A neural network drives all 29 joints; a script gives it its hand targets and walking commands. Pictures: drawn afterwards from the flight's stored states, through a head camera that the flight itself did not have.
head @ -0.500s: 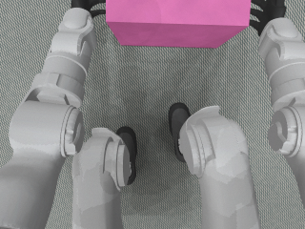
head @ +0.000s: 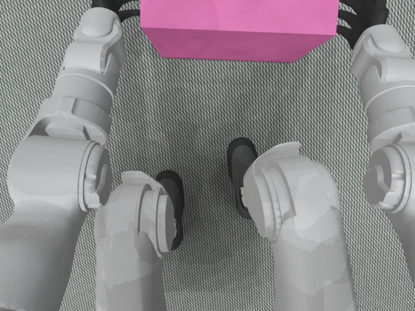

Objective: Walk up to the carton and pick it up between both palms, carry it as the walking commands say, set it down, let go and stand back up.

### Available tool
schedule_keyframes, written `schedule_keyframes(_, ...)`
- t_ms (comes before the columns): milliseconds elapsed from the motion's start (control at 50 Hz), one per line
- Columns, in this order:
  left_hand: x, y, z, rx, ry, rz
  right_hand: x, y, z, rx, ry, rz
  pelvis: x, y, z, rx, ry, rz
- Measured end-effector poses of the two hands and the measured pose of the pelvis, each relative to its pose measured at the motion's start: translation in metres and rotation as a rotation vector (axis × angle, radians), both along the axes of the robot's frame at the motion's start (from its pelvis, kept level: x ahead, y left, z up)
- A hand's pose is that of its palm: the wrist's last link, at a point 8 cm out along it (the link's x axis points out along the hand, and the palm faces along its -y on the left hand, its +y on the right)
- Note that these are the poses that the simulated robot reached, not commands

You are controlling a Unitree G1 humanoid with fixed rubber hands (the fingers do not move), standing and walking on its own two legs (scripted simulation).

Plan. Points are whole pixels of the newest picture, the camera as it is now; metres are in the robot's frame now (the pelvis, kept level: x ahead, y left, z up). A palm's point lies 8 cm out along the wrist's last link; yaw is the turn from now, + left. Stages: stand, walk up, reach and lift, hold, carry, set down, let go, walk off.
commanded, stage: set down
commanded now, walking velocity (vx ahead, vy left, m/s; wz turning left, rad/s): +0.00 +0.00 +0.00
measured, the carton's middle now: (234, 0) +0.58 -0.14 -0.27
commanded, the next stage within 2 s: none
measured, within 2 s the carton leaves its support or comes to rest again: neither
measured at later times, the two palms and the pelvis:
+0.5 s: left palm (118, 17) +0.56 +0.05 -0.19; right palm (370, 37) +0.45 -0.34 -0.19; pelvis +0.01 -0.01 +0.00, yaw +0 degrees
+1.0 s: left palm (102, 7) +0.57 +0.06 -0.16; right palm (407, 20) +0.46 -0.36 -0.16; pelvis +0.01 -0.01 +0.00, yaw -1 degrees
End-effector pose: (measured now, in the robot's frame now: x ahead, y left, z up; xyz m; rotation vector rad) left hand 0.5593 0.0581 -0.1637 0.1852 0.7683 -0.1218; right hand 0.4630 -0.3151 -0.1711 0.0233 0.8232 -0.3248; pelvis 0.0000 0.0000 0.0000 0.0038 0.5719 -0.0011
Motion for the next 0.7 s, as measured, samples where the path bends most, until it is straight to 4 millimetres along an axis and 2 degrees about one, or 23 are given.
schedule_keyframes(200, -0.002, 0.000, -0.003, 0.001, -0.014, -0.014, -0.005, 0.000, -0.005, 0.009, -0.025, -0.024, -0.002, 0.002, 0.000, -0.003, -0.021, -0.005)
schedule_keyframes(420, 0.003, -0.006, -0.023, -0.003, -0.001, -0.024, -0.011, -0.011, -0.025, 0.002, -0.001, -0.099, 0.008, -0.006, 0.003, 0.009, 0.018, -0.001)
schedule_keyframes(580, 0.001, -0.005, -0.028, -0.010, -0.021, -0.026, -0.010, -0.036, -0.014, -0.056, -0.044, -0.118, 0.017, -0.011, -0.003, 0.019, 0.038, -0.008)
schedule_keyframes(700, -0.002, -0.001, -0.025, 0.010, -0.016, -0.037, -0.024, -0.059, -0.003, -0.077, -0.034, -0.142, 0.015, -0.012, -0.008, 0.020, 0.021, -0.017)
